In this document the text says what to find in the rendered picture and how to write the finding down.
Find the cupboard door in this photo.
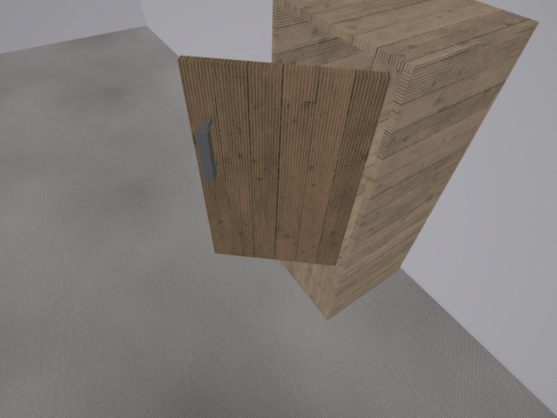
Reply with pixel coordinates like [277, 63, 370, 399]
[178, 56, 392, 266]

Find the handle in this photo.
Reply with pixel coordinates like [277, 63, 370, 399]
[195, 117, 218, 183]

